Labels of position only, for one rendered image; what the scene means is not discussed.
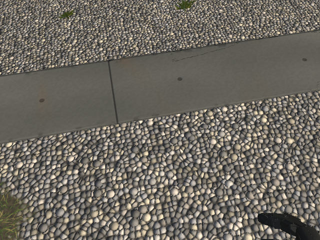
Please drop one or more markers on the right robot hand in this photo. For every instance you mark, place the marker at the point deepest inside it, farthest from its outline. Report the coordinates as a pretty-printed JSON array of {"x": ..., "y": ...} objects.
[{"x": 289, "y": 224}]

